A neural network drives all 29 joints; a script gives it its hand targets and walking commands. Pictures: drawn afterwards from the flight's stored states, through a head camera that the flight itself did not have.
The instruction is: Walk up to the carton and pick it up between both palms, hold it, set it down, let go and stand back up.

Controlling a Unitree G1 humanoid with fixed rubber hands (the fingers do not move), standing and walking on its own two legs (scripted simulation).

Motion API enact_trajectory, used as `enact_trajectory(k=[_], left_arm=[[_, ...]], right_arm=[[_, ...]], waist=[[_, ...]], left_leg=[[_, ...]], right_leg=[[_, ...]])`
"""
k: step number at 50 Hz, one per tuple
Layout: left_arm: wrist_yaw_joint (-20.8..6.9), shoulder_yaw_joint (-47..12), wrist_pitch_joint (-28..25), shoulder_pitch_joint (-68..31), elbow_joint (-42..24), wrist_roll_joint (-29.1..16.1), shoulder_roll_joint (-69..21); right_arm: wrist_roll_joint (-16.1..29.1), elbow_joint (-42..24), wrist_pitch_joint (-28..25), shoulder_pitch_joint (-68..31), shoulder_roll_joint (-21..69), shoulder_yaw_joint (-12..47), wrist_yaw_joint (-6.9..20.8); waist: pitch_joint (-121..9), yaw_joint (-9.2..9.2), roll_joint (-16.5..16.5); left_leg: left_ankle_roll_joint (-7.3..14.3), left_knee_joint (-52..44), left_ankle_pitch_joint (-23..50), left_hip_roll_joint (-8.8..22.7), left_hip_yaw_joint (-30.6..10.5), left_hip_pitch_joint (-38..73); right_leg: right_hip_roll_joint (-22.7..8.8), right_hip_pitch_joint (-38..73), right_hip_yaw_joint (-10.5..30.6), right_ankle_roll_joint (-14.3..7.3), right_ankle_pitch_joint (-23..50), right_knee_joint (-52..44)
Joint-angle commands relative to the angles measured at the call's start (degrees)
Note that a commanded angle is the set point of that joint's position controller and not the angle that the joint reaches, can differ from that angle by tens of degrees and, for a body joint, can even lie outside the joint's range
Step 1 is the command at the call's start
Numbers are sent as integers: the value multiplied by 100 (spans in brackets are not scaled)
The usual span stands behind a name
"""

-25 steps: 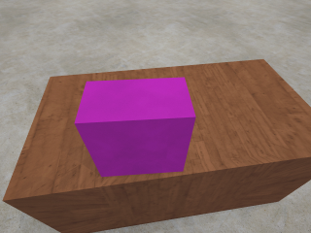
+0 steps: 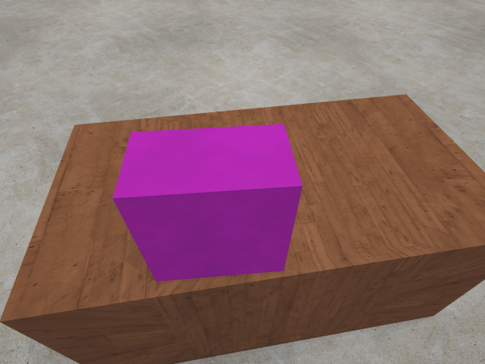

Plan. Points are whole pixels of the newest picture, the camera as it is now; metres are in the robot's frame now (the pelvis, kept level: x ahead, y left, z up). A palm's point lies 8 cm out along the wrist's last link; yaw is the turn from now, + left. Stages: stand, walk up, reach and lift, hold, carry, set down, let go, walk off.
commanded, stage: stand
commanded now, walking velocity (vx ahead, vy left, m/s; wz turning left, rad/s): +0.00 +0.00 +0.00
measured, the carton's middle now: (215, 208) +0.42 +0.05 -0.02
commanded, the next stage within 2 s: none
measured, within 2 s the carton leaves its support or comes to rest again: neither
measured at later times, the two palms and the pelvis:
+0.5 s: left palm out of the picture -0.01 +0.22 -0.14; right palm out of the picture -0.04 -0.20 -0.15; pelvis -0.01 +0.01 +0.00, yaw +0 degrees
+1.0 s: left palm out of the picture -0.02 +0.20 -0.15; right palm out of the picture -0.03 -0.22 -0.15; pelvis +0.00 +0.00 +0.00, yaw +0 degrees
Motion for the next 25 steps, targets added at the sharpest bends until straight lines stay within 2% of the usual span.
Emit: enact_trajectory(k=[1, 2, 3, 4, 5, 6, 7, 8, 9, 10, 11, 12, 13, 14, 15, 16, 17, 18, 19, 20, 21, 22, 23, 24, 25], left_arm=[[66, 23, -98, 216, -102, -13, 549], [72, 118, -72, 73, -88, -12, 684], [68, 92, -73, 262, -9, -55, 558], [66, 0, -68, 159, 6, -57, 381], [81, 147, -31, 134, -40, 4, 752], [75, 127, -65, 106, -86, -32, 471], [74, 218, -20, 108, -119, 27, 844], [72, 220, -19, 228, -80, -18, 831], [63, 97, 15, 264, 46, -55, 379], [7, 52, -24, 171, 24, 4, 297], [8, 196, -9, 191, -63, -19, 611], [44, 156, 0, 262, 105, -64, 433], [40, 130, 8, 37, 11, -20, 446], [12, 79, -6, 212, 60, -76, 331], [31, 100, 4, 286, 112, 2, 506], [-8, 125, -28, 245, 104, -17, 391], [18, 89, 1, 114, 46, -73, 283], [-1, 37, 9, 74, 43, -32, 125], [9, 122, 19, 127, 3, 12, 415], [25, 86, 21, 153, 113, 16, 196], [55, 107, 25, 178, 119, 1, 428], [54, 105, 6, 27, 52, 8, 398], [37, 147, 18, 239, 140, -27, 458], [55, 53, 33, 188, 124, -33, 278], [62, 109, 19, 362, 104, -50, 362]], right_arm=[[66, -14, -35, 640, -833, -199, -15], [-9, -27, -71, 462, -492, -127, 14], [37, -69, -46, 361, -179, -20, 30], [30, -61, -53, 454, -541, -135, 35], [25, -1, -73, 453, -404, -97, 21], [17, -13, -15, 398, -332, -70, 3], [22, -26, -32, 414, -264, -6, -31], [90, 124, -49, 610, -368, -14, -31], [29, -36, -110, 428, -568, -97, 1], [42, 30, -75, 409, -353, -67, -29], [90, -58, -55, 562, -319, -62, -61], [16, -39, -46, 403, -308, -35, -21], [82, -78, -84, 554, -344, -39, -45], [55, -18, -94, 615, -546, -64, -77], [41, 14, -78, 745, -588, -60, -67], [32, -20, -66, 643, -421, -25, -100], [58, -37, -86, 623, -556, -80, -76], [74, -1, -77, 659, -462, -91, -77], [20, -15, -71, 671, -577, -61, -110], [43, -68, -51, 544, -333, -54, -119], [-11, -109, -62, 529, -418, -55, -122], [20, -143, -69, 388, -448, -90, -129], [16, -146, -74, 448, -575, -68, -78], [-33, -140, -69, 371, -558, -100, -108], [24, -127, -92, 494, -643, -131, -43]], waist=[[259, -162, -517], [461, -135, -450], [393, -108, -557], [286, -144, -551], [574, -122, -398], [509, -32, -51], [430, 38, -58], [441, 21, -248], [346, -5, 51], [631, 78, -70], [643, 54, 160], [611, 80, -17], [599, -28, 66], [398, 42, 107], [481, -20, 59], [355, 68, 24], [231, 73, 250], [439, -18, -16], [584, 35, 250], [636, -27, 22], [340, -8, -105], [517, 12, -241], [453, 40, -6], [694, 78, 2], [404, 159, 38]], left_leg=[[164, -312, -174, 255, -480, 376], [149, -294, -84, 252, -417, 407], [134, -226, 141, 241, -421, 447], [138, -168, 48, 258, -455, 568], [157, -340, -43, 350, -516, 315], [133, -431, 73, 303, -528, 262], [156, -455, -120, 333, -504, 265], [134, -411, -188, 295, -517, 464], [202, -444, -379, 394, -689, 295], [133, -453, -232, 325, -652, 224], [171, -520, -371, 387, -599, 111], [219, -569, -370, 406, -639, 303], [240, -632, -346, 416, -605, 142], [196, -589, -464, 405, -664, 117], [202, -596, -520, 362, -604, 275], [225, -726, -419, 488, -802, 239], [247, -770, -669, 505, -807, 236], [293, -885, -808, 525, -896, 33], [305, -858, -806, 565, -827, -16], [290, -797, -580, 477, -795, 98], [378, -716, -600, 610, -845, 128], [296, -773, -613, 463, -799, -13], [287, -786, -596, 450, -757, -44], [285, -886, -704, 470, -834, -196], [294, -886, -787, 462, -901, -173]], right_leg=[[-346, -548, 339, -250, 785, -765], [-439, -758, 429, -283, 1061, -766], [-438, -852, 532, -289, 544, -916], [-492, -863, 648, -319, 335, -1041], [-451, -749, 419, -287, 402, -861], [-481, -701, 506, -356, 601, -780], [-414, -594, 439, -336, 364, -748], [-348, -832, 385, -281, 74, -831], [-340, -634, 420, -330, 140, -838], [-294, -776, 269, -307, 332, -667], [-286, -762, 347, -357, 369, -741], [-345, -831, 323, -364, 362, -798], [-341, -787, 312, -329, 516, -670], [-273, -522, 316, -315, 371, -742], [-333, -666, 346, -295, 286, -792], [-188, -549, 197, -249, 441, -484], [-146, -531, 9, -208, 604, -440], [-95, -604, -56, -174, 598, -360], [-179, -601, 12, -192, 525, -527], [-197, -712, 0, -204, 568, -505], [-261, -554, 44, -162, 543, -526], [-186, -574, 71, -151, 464, -538], [-254, -450, 172, -177, 466, -672], [-240, -578, 113, -173, 478, -584], [-245, -400, 73, -137, 520, -452]])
